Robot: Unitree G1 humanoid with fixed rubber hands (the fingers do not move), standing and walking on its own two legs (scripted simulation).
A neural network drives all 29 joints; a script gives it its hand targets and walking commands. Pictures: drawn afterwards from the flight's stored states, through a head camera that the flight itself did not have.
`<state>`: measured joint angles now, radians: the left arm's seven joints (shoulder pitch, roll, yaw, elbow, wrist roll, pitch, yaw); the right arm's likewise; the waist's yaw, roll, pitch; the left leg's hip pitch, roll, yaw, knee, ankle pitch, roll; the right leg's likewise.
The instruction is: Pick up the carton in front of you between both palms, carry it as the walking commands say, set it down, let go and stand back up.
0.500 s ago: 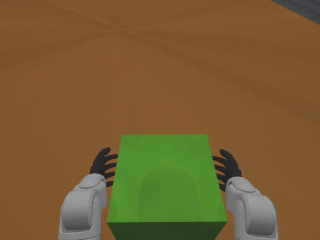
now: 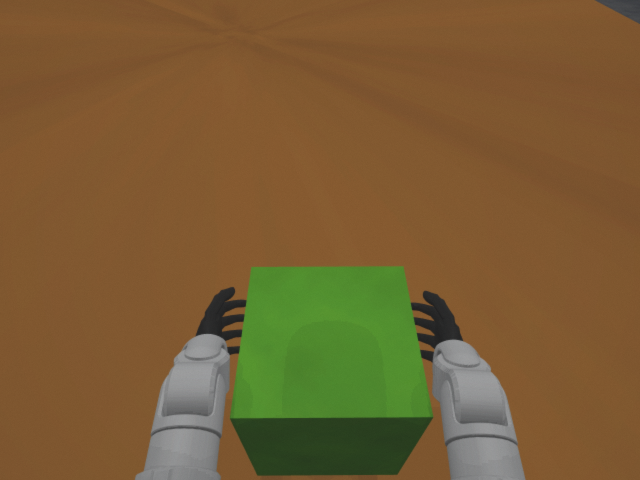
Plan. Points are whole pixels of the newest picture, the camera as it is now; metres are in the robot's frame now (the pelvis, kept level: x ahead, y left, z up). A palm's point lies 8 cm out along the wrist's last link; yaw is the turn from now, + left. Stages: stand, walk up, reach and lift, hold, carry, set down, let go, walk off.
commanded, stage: carry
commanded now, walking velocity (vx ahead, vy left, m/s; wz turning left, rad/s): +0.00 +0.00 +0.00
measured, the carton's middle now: (327, 375) +0.28 +0.00 -0.06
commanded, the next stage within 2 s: hold in 0.46 s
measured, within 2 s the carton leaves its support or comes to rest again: neither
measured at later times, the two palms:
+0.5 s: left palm (214, 339) +0.28 +0.14 +0.04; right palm (451, 344) +0.28 -0.15 +0.04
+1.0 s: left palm (218, 341) +0.27 +0.14 +0.05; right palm (466, 365) +0.25 -0.16 +0.05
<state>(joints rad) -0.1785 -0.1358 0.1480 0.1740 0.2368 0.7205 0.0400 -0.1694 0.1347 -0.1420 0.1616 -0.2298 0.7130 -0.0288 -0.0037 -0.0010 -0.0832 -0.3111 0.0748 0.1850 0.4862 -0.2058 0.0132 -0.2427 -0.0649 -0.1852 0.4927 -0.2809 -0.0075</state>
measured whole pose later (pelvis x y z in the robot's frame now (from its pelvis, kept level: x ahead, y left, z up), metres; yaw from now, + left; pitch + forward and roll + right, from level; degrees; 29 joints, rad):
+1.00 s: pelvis -0.04 +0.01 +0.00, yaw -5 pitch -9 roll +0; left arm -0.37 -0.18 0.33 0.37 0.35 0.70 0.00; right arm -0.38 0.18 -0.33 0.39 -0.35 0.68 0.03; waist 0.00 -0.01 0.05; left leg -0.12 -0.02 -0.05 0.45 -0.18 0.00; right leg -0.09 0.02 0.06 0.46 -0.22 0.00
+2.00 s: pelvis -0.06 +0.00 -0.18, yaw -4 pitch +45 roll +2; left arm -0.79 -0.16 0.53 0.52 0.23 0.24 0.10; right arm -0.92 -0.02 -0.37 0.72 -0.25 0.23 0.01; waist 0.04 0.00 -0.19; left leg -1.74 -0.09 -0.09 1.39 -0.44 -0.06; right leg -1.73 0.11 0.08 1.44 -0.49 0.00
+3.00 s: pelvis -0.09 -0.01 -0.38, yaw -1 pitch +41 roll +6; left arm -1.32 0.01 0.52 0.71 0.01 0.23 0.23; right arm -1.61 -0.36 -0.05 1.12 -0.05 0.23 -0.03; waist 0.07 0.02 0.30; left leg -2.21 -0.13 -0.04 2.08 -0.60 -0.12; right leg -2.22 0.13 0.05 2.17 -0.66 -0.01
